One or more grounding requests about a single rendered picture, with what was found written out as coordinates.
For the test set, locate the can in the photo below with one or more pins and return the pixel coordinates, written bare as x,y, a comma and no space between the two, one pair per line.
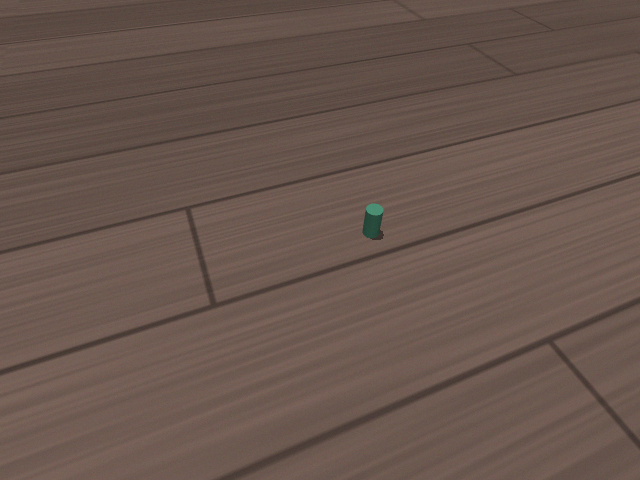
372,220

